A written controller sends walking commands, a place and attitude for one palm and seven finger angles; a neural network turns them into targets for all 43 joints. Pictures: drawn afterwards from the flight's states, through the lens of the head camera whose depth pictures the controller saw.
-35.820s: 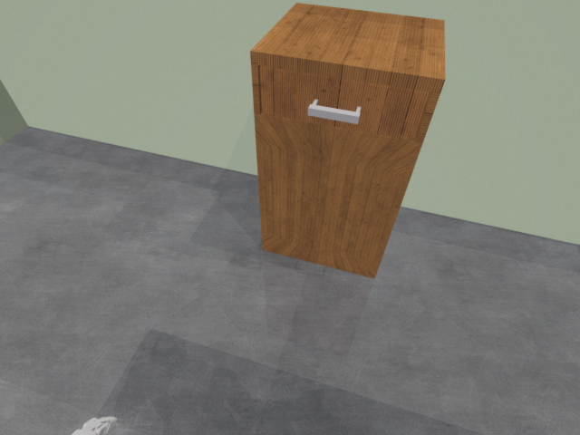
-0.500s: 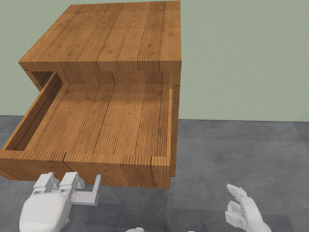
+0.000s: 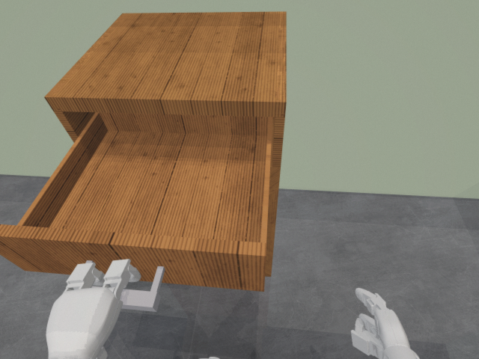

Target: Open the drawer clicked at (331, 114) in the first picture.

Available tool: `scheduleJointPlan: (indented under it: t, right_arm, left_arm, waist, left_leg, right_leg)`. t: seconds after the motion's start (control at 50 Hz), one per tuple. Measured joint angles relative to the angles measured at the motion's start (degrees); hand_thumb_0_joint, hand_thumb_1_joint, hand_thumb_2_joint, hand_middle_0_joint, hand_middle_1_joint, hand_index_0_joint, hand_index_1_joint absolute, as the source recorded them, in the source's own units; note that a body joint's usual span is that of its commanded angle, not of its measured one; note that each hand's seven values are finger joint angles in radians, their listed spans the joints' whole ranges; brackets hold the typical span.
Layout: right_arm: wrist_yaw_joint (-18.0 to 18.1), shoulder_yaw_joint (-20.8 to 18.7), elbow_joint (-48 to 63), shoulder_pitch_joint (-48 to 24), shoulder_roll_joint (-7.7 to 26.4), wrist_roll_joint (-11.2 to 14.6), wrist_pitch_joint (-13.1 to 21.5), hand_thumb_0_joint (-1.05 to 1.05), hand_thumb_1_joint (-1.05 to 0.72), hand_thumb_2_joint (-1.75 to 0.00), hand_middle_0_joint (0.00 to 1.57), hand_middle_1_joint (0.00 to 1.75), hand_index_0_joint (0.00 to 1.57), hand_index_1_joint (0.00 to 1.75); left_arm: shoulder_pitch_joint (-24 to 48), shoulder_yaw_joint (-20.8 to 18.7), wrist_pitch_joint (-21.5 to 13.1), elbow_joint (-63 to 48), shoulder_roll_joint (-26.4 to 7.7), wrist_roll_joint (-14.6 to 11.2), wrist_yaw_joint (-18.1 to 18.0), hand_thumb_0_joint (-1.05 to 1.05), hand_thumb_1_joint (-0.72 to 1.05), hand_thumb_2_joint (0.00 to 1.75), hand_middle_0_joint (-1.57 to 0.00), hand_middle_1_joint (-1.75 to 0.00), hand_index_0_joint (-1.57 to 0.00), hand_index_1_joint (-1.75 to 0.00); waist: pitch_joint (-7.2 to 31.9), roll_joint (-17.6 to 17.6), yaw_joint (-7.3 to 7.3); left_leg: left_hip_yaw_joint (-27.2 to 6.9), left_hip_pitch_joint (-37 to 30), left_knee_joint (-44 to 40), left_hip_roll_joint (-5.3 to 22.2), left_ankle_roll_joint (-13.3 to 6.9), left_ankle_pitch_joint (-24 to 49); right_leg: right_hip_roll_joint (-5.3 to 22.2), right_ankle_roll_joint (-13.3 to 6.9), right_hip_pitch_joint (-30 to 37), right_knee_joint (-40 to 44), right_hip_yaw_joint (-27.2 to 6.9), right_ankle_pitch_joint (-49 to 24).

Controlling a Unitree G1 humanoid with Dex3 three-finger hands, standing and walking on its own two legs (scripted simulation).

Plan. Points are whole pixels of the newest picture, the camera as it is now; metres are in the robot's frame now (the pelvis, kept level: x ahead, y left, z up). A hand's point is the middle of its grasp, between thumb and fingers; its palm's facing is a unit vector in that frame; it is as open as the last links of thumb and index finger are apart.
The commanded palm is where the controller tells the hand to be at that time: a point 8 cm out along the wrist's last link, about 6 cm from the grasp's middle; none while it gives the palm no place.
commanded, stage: lift the hand off the handle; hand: left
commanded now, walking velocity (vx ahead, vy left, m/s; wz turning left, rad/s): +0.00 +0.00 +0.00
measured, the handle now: (118, 283) +0.22 +0.22 +0.03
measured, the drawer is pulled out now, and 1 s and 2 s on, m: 0.30 0.30 0.30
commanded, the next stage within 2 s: draw the hand back to the body in 1.54 s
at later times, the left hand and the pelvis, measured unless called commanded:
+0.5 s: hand (103, 312) +0.17 +0.23 +0.03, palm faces +0.01 -0.10 -0.99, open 13.4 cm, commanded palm +0.15 +0.23 +0.10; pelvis +0.01 +0.01 +0.00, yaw +0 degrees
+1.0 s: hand (80, 292) +0.18 +0.23 +0.10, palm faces +0.06 -0.11 -0.99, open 13.2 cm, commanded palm +0.15 +0.23 +0.17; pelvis +0.01 +0.01 +0.02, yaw +0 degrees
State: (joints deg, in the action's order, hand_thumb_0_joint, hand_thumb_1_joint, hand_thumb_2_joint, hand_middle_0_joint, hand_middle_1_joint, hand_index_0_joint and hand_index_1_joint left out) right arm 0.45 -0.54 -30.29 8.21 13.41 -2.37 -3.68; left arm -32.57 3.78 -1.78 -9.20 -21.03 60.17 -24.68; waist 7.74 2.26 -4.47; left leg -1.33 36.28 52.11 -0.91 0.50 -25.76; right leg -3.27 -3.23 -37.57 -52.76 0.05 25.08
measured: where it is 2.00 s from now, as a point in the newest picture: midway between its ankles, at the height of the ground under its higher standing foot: outside the picture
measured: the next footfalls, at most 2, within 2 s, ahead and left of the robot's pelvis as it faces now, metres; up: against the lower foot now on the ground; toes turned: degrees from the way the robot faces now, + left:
none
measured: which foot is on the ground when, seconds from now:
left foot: down 0.00-1.00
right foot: down 0.00-1.00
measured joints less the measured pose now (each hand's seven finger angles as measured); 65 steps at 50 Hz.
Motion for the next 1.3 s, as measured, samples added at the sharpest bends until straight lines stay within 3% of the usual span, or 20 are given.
scheduleJointPlan:
  t: [0.14,0.28,0.58,0.8,1.1,1.3]
  right_arm:
    - [-0.15,-0.21,-0.38,-0.38,-0.34,-0.28,-0.42,0.02,-0.9,-0.9,0.2,0.3,0.2,0.3]
    - [-0.44,-0.14,-0.35,-0.68,-0.75,0.01,-0.89,0.02,-0.9,-0.9,0.2,0.3,0.2,0.3]
    - [-0.51,0.69,1.13,0.24,-0.42,0.67,-0.75,0.02,-0.9,-0.9,0.2,0.3,0.2,0.3]
    - [-0.38,0.78,1.48,0.9,0.2,1.27,-0.85,0.02,-0.9,-0.9,0.2,0.3,0.2,0.3]
    - [-0.11,2.02,1.67,0.88,0.28,2.36,-1.16,0.02,-0.9,-0.9,0.2,0.3,0.2,0.3]
    - [-1.28,3.44,2.67,-0.54,0.76,4.04,-3.83,0.02,-0.9,-0.9,0.2,0.3,0.2,0.3]
  left_arm:
    - [0.49,0.47,-0.64,-0.12,-0.11,1.04,-1.65,-0.01,-0.48,0.3,-0.33,-1.22,-0.32,-1.21]
    - [1.02,1.92,1.05,-0.36,0.34,1.04,-2.07,-0.01,-0.48,0.3,-0.35,-1.22,-0.35,-1.25]
    - [-1.6,1.33,3.67,-7.5,-2.64,-2.5,3.56,-0.01,-0.49,0.3,-0.34,-1.2,-0.41,-1.23]
    - [-1.01,1.59,5.54,-11.5,-3.39,-4.06,8.31,-0.01,-0.49,0.3,-0.32,-1.2,-0.45,-1.23]
    - [0.22,-1.25,6.21,-20.29,-5.47,-7.27,13.04,-0.01,-0.49,0.3,-0.35,-1.22,-0.39,-1.22]
    - [2.61,-0.91,11.99,-24.32,-6.2,-9.0,19.77,-0.01,-0.49,0.3,-0.32,-1.21,-0.33,-1.2]
  waist:
    - [0.41,-0.16,-0.56]
    - [0.84,0.62,-0.74]
    - [0.39,1.15,-0.32]
    - [-0.65,1.89,-1.4]
    - [-1.56,3.14,-2.39]
    - [-2.19,3.58,-1.76]
  left_leg:
    - [-0.01,1.86,1.69,-0.19,-0.21,-0.88]
    - [-0.06,2.24,2.44,-0.4,-0.48,-1.33]
    - [0.26,-3.52,-1.58,-0.17,-0.68,-0.18]
    - [0.19,-7.38,-5.03,-0.4,-0.92,1.22]
    - [-0.31,-13.25,-10.33,-0.31,-1.17,3.16]
    - [0.38,-18.29,-15.45,-0.47,-1.44,5.21]
  right_leg:
    - [0.16,0.2,-1.72,-1.49,0.07,0.82]
    - [0.36,0.48,-1.95,-2.03,0.12,1.23]
    - [0.17,0.69,3.78,2.16,-0.4,-0.13]
    - [0.47,0.99,7.71,5.58,-0.49,-1.39]
    - [0.5,1.37,14.17,11.87,-0.23,-3.67]
    - [0.77,1.74,18.78,16.39,-1.07,-5.59]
